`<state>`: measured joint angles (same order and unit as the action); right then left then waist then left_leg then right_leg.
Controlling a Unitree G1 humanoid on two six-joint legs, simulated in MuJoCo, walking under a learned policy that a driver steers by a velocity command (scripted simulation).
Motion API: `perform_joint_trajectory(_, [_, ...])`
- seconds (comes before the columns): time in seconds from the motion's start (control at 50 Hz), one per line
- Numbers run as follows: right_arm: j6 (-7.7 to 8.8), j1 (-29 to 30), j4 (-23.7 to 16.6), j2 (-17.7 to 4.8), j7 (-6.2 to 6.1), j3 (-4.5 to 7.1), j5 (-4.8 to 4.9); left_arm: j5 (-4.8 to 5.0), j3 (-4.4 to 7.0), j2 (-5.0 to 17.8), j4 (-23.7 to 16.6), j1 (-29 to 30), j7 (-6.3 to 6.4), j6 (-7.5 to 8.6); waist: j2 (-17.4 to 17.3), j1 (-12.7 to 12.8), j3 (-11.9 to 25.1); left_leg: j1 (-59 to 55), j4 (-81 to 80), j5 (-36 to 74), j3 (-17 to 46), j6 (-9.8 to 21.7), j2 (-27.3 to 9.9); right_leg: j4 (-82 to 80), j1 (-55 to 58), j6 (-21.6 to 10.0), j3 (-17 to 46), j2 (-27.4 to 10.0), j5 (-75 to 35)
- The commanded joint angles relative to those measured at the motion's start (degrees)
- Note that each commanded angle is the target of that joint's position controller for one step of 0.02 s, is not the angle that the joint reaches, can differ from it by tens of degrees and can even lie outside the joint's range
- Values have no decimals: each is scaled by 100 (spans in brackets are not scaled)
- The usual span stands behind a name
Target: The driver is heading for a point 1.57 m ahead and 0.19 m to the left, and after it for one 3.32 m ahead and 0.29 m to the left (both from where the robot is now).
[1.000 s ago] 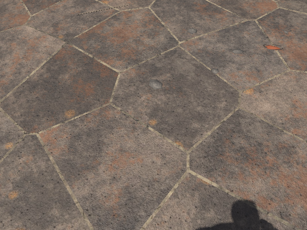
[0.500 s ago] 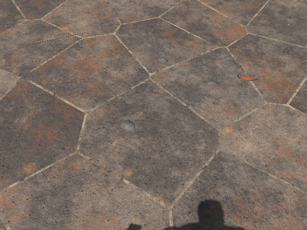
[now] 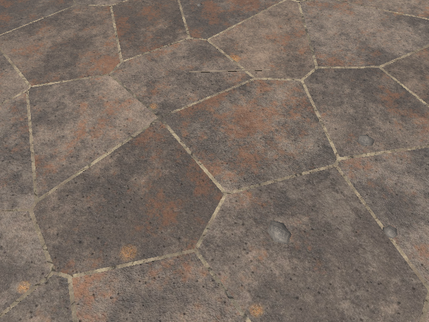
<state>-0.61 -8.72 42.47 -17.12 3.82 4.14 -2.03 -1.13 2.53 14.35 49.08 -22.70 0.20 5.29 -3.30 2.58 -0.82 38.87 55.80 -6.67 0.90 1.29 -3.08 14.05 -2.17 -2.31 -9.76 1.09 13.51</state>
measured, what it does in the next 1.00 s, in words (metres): walks ahead: left foot, then right foot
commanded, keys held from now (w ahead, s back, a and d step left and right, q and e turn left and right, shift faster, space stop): w+q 0.50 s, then w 0.02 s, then w+e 0.48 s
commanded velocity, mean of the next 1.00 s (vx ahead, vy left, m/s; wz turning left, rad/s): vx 0.50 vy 0.00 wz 0.25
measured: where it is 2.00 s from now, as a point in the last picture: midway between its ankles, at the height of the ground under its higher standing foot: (194, 206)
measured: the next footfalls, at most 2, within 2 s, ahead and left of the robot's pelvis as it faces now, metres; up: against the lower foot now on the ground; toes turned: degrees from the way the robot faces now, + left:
left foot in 0.20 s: +0.25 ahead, +0.11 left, +0.00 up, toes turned +12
right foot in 0.74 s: +0.60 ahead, +0.06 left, +0.00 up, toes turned +18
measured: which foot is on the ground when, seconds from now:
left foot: up 0.00-0.18, down 0.20-0.74, up 0.76-1.00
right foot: down 0.00-0.22, up 0.24-0.72, down 0.74-1.00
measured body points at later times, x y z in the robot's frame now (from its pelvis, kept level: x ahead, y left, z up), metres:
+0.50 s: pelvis +0.26 +0.07 +0.00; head +0.28 +0.09 +0.45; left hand +0.33 +0.36 -0.11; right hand +0.37 -0.19 -0.12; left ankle +0.21 +0.11 -0.75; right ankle +0.42 -0.07 -0.67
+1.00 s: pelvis +0.55 +0.10 +0.00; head +0.58 +0.09 +0.45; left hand +0.50 +0.37 -0.12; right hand +0.74 -0.11 -0.12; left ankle +0.56 +0.27 -0.68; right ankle +0.56 +0.04 -0.75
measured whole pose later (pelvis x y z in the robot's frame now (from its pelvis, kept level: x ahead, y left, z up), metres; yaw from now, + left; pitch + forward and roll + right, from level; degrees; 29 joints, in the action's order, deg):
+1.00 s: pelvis +0.55 +0.10 +0.00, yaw +12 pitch +1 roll +0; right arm 2.3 -10.6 42.1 -15.5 1.0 0.9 -2.9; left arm 0.1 3.1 15.1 48.7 -21.8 -1.2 2.6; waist -2.3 1.6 -2.5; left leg 32.3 57.2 -15.2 2.9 -0.9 -3.5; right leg 19.0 -9.8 -6.6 3.1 7.6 9.3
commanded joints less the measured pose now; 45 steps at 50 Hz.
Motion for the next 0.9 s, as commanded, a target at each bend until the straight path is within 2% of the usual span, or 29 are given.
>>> perform_joint_trajectory(0.02, [74, 588, -542, -5, 86, -97, 7, 3, 133, 672, -304, 157, 5, 83, 815, -58, -298, 67, -862, 539, -229, 48, -60, -514, -31, -527, 419, -1437, -2141])
perform_joint_trajectory(0.1, [90, 1102, -793, -32, 117, -141, -29, -7, 180, 847, -105, -182, 59, -9, 792, 77, -432, -237, -1720, 72, -665, 353, 78, -215, 506, -432, 73, -1623, -2843])
perform_joint_trajectory(0.14, [87, 962, -799, -94, 64, -113, -57, -20, 203, 992, -36, -223, 97, -83, 898, -40, -258, -771, -1960, -503, -923, 579, 402, 453, 731, -346, -185, -1646, -4516])
perform_joint_trajectory(0.16, [97, 658, -732, -167, 24, -72, -74, -25, 224, 1100, -4, -242, 115, -130, 963, -193, -29, -1204, -2035, -811, -1011, 715, 627, 1083, 810, -325, -285, -1659, -5374])
perform_joint_trajectory(0.18, [138, 52, -568, -282, -26, -2, -90, -16, 236, 1177, -1, -241, 124, -182, 937, -454, 352, -1931, -2252, -934, -1002, 875, 855, 2032, 700, -305, -355, -1646, -5628])
perform_joint_trajectory(0.2, [188, -928, -250, -482, -105, 114, -143, -3, 224, 1171, -72, -159, 124, -212, 668, -911, 907, -3326, -2661, -724, -727, 1082, 865, 3406, -33, -156, -464, -1526, -4779])
perform_joint_trajectory(0.22, [189, -1456, -168, -1092, -206, 288, -167, 25, 106, 691, -366, -316, 66, -193, -262, -940, 1589, -5118, -2824, -1560, 1326, 1538, -632, 5266, -1917, 79, -448, -1145, -1494])
perform_joint_trajectory(0.24, [139, -1342, -339, -1536, -241, 389, 39, 8, 112, 642, -775, -42, -11, -143, -928, -802, 2021, -5930, -3740, -1051, 4370, 2267, -1815, 6805, -3705, 350, 381, -10, 1853])
perform_joint_trajectory(0.26, [81, -1402, -256, -1366, -296, 371, 127, -49, 157, 899, -918, 718, -32, -110, -35, -1018, 1378, -5624, -3881, -457, 3610, 2114, -1583, 6856, -4342, 301, 1115, -348, 1287])
perform_joint_trajectory(0.28, [95, -1138, -168, -1081, -345, 292, 156, 29, 96, 753, -947, 776, -48, -44, 108, -761, 667, -4811, -3892, 215, 2796, 1956, -1433, 6428, -4273, 264, 1100, -590, 759])
perform_joint_trajectory(0.3, [131, -901, -146, -801, -357, 209, 151, 18, 85, 711, -839, 633, -38, -31, 368, -450, 251, -4014, -3975, 912, 2236, 1681, -1086, 5823, -3847, 262, 1101, -770, 574])
perform_joint_trajectory(0.32, [176, -700, -159, -672, -371, 160, 179, -78, 87, 699, -816, 530, -37, -114, 344, -222, 98, -3471, -4041, 1352, 1858, 1551, -788, 5510, -3451, 316, 1134, -843, 595])
perform_joint_trajectory(0.36, [285, -596, -200, -561, -338, 109, 199, -191, 84, 647, -753, 301, -77, -316, 238, -38, 229, -3045, -4156, 1754, 1537, 1521, -518, 5220, -3005, 419, 1077, -820, 573])
perform_joint_trajectory(0.42, [360, -886, -89, -719, -314, 157, 194, -175, 65, 521, -904, 704, -118, -421, 179, -105, 95, -2823, -4372, 1431, 1445, 1484, -320, 4640, -3242, 533, 981, -773, 47])
perform_joint_trajectory(0.46, [359, -1162, -14, -724, -319, 160, 194, -163, 59, 520, -1083, 1261, -121, -426, 99, -287, -97, -2923, -4460, 1163, 1545, 1407, -272, 4094, -3595, 585, 988, -759, -409])
perform_joint_trajectory(0.52, [367, -1502, 75, -723, -334, 164, 201, -140, 27, 492, -1236, 1838, -147, -399, 2, -519, -129, -3325, -4375, 1204, 1604, 1270, -244, 3301, -3788, 574, 1022, -646, -1015])
perform_joint_trajectory(0.58, [423, -1822, 226, -615, -372, 101, 178, -110, -36, 406, -1311, 2246, -209, -331, -27, -730, -164, -3782, -4311, 1777, 1403, 1127, -337, 2584, -3684, 414, 869, -558, -1418])
perform_joint_trajectory(0.62, [451, -1949, 290, -655, -395, 82, 133, -71, -46, 434, -1406, 2515, -232, -294, -42, -830, -238, -4059, -4282, 2054, 1358, 1061, -486, 2271, -3584, 234, 775, -481, -1391])
perform_joint_trajectory(0.66, [465, -1898, 341, -738, -433, 82, 88, -53, -23, 516, -1435, 2489, -243, -271, -99, -732, -303, -4283, -4207, 2398, 1282, 957, -665, 1970, -3320, 0, 760, -386, -1065])
perform_joint_trajectory(0.68, [472, -1778, 347, -774, -454, 79, 73, -46, 2, 567, -1369, 2265, -236, -261, -128, -587, -276, -4298, -4056, 2904, 1147, 863, -688, 1804, -2937, -126, 724, -275, -824])
perform_joint_trajectory(0.72, [474, -1638, 393, -864, -470, 80, 28, -22, 107, 747, -1026, 1266, -149, -236, -99, -134, 219, -4379, -2913, 4569, 797, 693, -560, 1573, -1675, -376, 546, 163, -369])
perform_joint_trajectory(0.74, [470, -1586, 403, -834, -466, 55, 30, -56, 165, 842, -763, 414, -89, -195, 74, 272, 674, -4049, -1799, 4448, 513, 594, -351, 1306, -606, -556, 637, 127, -539])
perform_joint_trajectory(0.76, [496, -1708, 222, -542, -458, -46, 105, -159, 275, 1270, -649, -416, -26, -167, 675, 493, 1340, -2792, -66, 2757, 238, 428, -5, 1239, 886, -986, 2238, -1056, 0])
perform_joint_trajectory(0.78, [502, -2185, 157, -278, -412, -79, 149, -133, 406, 1709, -561, -475, -69, -208, 1944, 124, 1624, -963, 1696, -1894, -108, 159, 1087, 593, 1802, -1792, 5050, -2252, -268])
perform_joint_trajectory(0.8, [510, -1784, 131, -585, -429, -58, -66, 108, 319, 1254, -583, -42, -155, -261, 1096, -10, 1077, -382, 1995, -1912, 446, 230, 721, 255, 1378, -1694, 5351, -2035, 151])
perform_joint_trajectory(0.82, [541, -1326, 46, -602, -391, -65, -35, 130, 277, 1021, -668, 391, -171, -276, 672, -101, 407, -255, 1823, -1395, 434, 208, 427, 213, 643, -1593, 4389, -1873, 45])
perform_joint_trajectory(0.84, [567, -1018, -23, -556, -362, -101, -30, 76, 236, 851, -677, 555, -179, -266, 404, -132, 158, -342, 1517, -1145, 365, 188, 248, 106, 174, -1457, 3859, -1577, -521])
perform_joint_trajectory(0.86, [532, -932, -80, -517, -341, -110, -54, 73, 211, 788, -617, 545, -160, -246, 427, -241, 8, -443, 1258, -1095, 337, 126, 132, 40, -142, -1347, 3498, -1345, -1044])
perform_joint_trajectory(0.9, [394, -1027, -100, -417, -311, -155, -96, 112, 205, 797, -503, 459, -149, -186, 630, -398, 112, -791, 842, -1094, 262, -44, 42, -76, -469, -1259, 3051, -1050, -1713])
